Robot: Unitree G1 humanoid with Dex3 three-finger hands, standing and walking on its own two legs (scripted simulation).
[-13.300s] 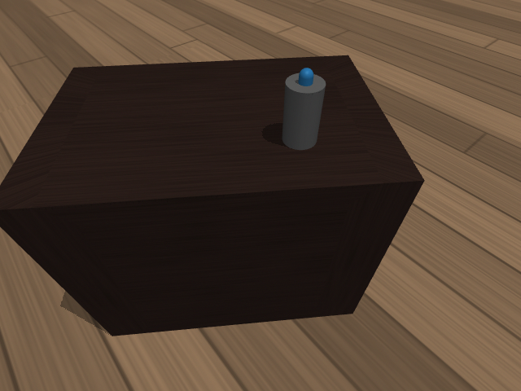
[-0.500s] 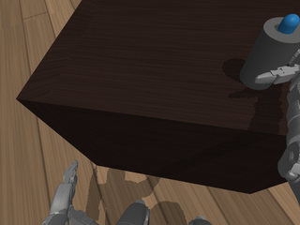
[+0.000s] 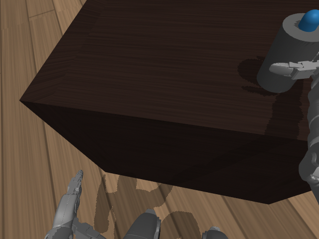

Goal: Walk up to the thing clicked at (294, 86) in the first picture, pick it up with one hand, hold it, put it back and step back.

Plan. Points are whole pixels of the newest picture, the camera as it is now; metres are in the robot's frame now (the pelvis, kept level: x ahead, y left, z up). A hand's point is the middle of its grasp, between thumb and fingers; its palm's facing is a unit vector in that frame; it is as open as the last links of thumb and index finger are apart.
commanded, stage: close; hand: right
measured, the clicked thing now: (291, 51) +0.54 -0.20 +0.13
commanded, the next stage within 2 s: settle in 0.14 s
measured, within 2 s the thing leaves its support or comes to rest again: leaves its support in 0.70 s
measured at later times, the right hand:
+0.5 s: hand (299, 53) +0.53 -0.21 +0.13, palm faces +0.17 +0.98 +0.00, open 11.8 cm
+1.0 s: hand (303, 49) +0.52 -0.21 +0.15, palm faces +0.17 +0.98 -0.02, open 11.9 cm
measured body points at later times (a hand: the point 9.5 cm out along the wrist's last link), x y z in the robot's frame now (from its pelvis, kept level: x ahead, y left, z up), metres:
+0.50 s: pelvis +0.01 +0.00 +0.01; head +0.11 -0.02 +0.45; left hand +0.16 +0.26 -0.02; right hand +0.52 -0.26 +0.14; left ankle +0.05 +0.15 -0.68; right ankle -0.01 -0.13 -0.68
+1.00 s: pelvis +0.02 +0.00 +0.02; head +0.10 -0.01 +0.47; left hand +0.18 +0.26 -0.02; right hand +0.51 -0.26 +0.15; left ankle +0.05 +0.15 -0.68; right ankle -0.01 -0.13 -0.68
